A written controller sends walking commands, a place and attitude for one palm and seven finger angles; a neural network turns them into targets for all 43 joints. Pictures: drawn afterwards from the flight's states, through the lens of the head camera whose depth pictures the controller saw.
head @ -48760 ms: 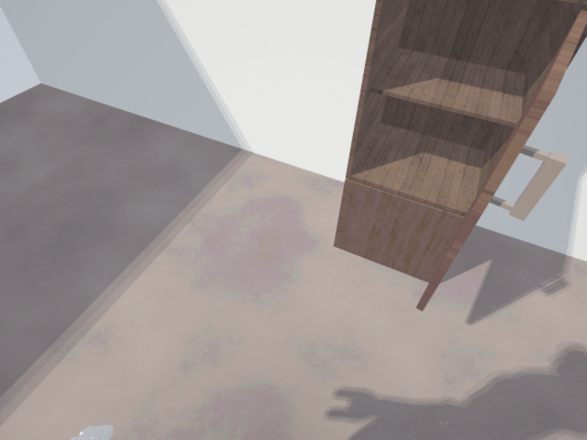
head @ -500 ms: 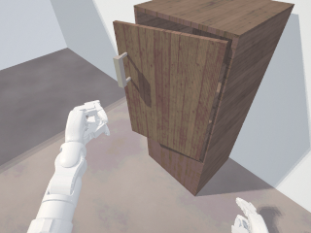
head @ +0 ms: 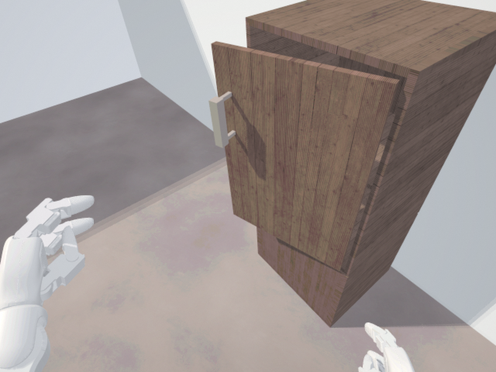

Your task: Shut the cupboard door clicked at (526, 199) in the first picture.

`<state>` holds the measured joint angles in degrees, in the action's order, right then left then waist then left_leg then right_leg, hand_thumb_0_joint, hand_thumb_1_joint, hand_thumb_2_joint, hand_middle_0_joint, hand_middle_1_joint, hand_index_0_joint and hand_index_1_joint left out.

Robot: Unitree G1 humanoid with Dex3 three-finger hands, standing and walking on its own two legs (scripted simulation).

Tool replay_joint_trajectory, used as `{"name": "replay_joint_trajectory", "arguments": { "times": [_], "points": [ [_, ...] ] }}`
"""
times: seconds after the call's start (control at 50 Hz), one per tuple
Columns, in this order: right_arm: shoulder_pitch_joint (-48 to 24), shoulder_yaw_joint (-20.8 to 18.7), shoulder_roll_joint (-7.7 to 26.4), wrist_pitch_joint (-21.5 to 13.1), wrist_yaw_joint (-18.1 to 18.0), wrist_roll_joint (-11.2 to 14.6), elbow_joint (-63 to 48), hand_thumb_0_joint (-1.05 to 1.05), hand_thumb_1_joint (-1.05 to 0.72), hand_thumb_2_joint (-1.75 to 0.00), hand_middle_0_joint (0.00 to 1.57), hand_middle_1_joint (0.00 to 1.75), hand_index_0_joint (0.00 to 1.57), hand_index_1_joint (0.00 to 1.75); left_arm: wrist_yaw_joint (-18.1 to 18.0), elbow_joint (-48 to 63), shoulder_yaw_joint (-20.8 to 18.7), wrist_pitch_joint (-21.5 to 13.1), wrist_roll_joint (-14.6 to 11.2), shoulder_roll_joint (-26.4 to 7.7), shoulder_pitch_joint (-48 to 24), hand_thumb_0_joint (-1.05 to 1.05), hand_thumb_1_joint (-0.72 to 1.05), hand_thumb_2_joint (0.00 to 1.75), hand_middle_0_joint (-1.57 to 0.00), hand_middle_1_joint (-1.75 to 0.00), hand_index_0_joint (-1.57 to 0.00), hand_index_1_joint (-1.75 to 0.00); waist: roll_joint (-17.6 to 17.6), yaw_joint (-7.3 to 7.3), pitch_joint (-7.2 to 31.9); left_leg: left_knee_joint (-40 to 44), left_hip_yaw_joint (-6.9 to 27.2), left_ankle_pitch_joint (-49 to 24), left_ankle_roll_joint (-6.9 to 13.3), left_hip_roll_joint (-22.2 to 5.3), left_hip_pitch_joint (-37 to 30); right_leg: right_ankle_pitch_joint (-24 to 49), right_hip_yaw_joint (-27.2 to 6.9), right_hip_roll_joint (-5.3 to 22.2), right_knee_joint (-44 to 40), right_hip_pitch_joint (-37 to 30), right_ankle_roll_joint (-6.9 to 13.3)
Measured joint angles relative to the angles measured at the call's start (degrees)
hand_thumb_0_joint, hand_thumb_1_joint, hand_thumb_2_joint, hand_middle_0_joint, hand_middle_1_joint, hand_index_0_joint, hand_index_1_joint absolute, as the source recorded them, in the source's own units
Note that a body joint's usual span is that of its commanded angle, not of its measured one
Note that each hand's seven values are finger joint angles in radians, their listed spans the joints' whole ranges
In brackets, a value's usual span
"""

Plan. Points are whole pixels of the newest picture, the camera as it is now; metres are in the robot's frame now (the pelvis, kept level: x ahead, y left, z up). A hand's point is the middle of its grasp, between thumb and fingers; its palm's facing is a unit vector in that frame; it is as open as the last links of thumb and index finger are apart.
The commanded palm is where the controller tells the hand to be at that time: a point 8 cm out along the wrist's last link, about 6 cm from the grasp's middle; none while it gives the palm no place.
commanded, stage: draw the hand back to the body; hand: left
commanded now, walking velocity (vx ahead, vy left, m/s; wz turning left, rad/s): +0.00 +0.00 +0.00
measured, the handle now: (224, 119) +0.67 +0.14 +0.08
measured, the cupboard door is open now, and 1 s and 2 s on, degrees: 16 16 16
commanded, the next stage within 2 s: step back with the hand held close in 0.46 s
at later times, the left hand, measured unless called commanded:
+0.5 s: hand (57, 269) +0.19 +0.26 +0.16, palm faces +0.46 -0.79 -0.41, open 7.4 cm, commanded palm +0.14 +0.30 +0.17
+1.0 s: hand (30, 280) +0.17 +0.29 +0.16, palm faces +0.38 -0.78 -0.50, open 7.4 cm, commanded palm +0.11 +0.32 +0.17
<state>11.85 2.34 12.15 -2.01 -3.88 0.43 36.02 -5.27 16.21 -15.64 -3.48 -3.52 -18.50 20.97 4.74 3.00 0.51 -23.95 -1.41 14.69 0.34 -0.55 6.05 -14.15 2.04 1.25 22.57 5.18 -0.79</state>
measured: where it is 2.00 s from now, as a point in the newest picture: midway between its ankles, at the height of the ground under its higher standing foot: outside the picture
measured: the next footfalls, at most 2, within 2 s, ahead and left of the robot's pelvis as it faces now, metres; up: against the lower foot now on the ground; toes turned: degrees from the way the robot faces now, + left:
left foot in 1.88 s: -0.08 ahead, +0.14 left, +0.00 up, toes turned +17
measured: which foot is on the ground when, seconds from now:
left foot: down 0.00-1.00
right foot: down 0.00-1.00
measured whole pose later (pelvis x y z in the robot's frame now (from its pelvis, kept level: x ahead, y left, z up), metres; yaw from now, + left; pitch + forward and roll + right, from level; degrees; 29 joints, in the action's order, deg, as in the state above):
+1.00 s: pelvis -0.04 +0.02 -0.01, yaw -2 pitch +1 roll -1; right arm 10.9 -0.4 13.6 0.5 -5.4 1.1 32.1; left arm -7.6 25.1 -24.4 -9.1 -3.7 -25.7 30.8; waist 1.6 -0.2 1.3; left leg -32.3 -3.6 15.3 2.4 0.1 18.2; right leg -13.4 -0.2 2.1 29.8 17.5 -2.6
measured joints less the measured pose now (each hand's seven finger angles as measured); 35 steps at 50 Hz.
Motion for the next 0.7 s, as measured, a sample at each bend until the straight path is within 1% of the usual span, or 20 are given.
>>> {"name": "replay_joint_trajectory", "arguments": {
  "times": [0.14,0.22,0.28,0.34,0.4,0.48,0.6,0.7],
  "points": [
    [0.92,-1.60,1.07,-1.72,-0.40,0.12,0.62,0.01,-0.90,-0.90,0.21,0.30,0.20,0.30,-0.89,4.13,-5.28,-1.09,-0.18,-1.81,7.38,0.01,0.89,0.90,-0.36,-0.47,-0.36,-0.47,0.15,0.39,0.58,-0.73,-0.07,0.71,0.02,-0.08,0.25,-0.58,-0.08,-0.06,0.55,0.19,-0.07],
    [0.70,-2.14,1.79,-2.72,-0.86,0.16,1.04,0.01,-0.90,-0.90,0.20,0.30,0.20,0.30,-1.56,3.54,-5.30,-1.32,0.14,-0.88,6.59,0.01,0.89,0.90,-0.28,-0.38,-0.28,-0.39,0.10,1.09,0.23,-0.87,0.23,0.58,0.12,0.13,0.51,-0.64,0.22,0.16,0.80,0.35,-0.14],
    [0.11,-2.13,1.88,-3.28,-1.12,0.09,1.28,0.01,-0.90,-0.90,0.20,0.30,0.20,0.30,-1.80,2.75,-4.42,-1.25,0.35,0.11,5.16,0.01,0.89,0.90,-0.25,-0.34,-0.25,-0.35,-0.22,1.21,-0.04,-0.77,0.35,0.33,0.14,0.25,0.66,-0.59,0.35,0.27,0.93,0.56,-0.12],
    [-0.40,-1.91,1.43,-3.72,-1.16,-0.02,1.17,0.01,-0.90,-0.90,0.20,0.30,0.20,0.30,-1.67,2.95,-3.69,-1.22,0.44,0.37,4.75,0.01,0.89,0.90,-0.23,-0.32,-0.23,-0.33,-0.76,0.99,0.00,-0.65,0.26,0.23,0.07,0.16,0.66,-0.53,0.26,0.19,0.96,0.68,-0.03],
    [-0.66,-1.62,0.84,-4.13,-1.08,-0.14,0.87,0.01,-0.90,-0.90,0.20,0.30,0.20,0.30,-1.43,3.76,-3.46,-1.39,0.46,-0.14,5.11,0.01,0.89,0.90,-0.22,-0.31,-0.22,-0.31,-1.09,0.59,0.16,-0.71,0.09,0.39,-0.06,-0.08,0.47,-0.48,0.08,-0.05,0.82,0.50,0.07],
    [-0.67,-1.34,0.30,-4.30,-0.82,-0.21,0.41,0.01,-0.90,-0.90,0.20,0.30,0.20,0.30,-1.11,4.52,-3.97,-1.77,0.29,-1.00,5.62,0.01,0.89,0.90,-0.21,-0.30,-0.21,-0.31,-1.09,0.23,0.30,-0.80,-0.13,0.59,-0.15,-0.30,0.27,-0.43,-0.13,-0.27,0.64,0.28,0.12],
    [-0.33,-1.24,0.09,-3.60,-0.62,-0.15,0.36,0.01,-0.90,-0.90,0.21,0.30,0.20,0.30,-0.94,4.21,-4.74,-1.58,0.02,-1.17,5.79,0.01,0.89,0.90,-0.21,-0.30,-0.21,-0.30,-0.89,0.27,0.12,-0.62,-0.32,0.48,-0.10,-0.38,0.32,-0.16,-0.32,-0.36,0.29,0.33,0.07],
    [-0.62,-1.47,1.17,-1.47,-0.41,0.05,-0.43,0.01,-0.90,-0.90,0.21,0.30,0.20,0.30,-0.94,4.25,-6.21,-3.85,0.14,-1.85,6.26,0.01,0.89,0.90,-0.21,-0.30,-0.21,-0.30,-0.27,-0.83,1.04,-4.06,0.20,1.50,0.17,-0.80,5.10,0.06,0.18,-0.72,1.22,3.79,-0.07]
  ]
}}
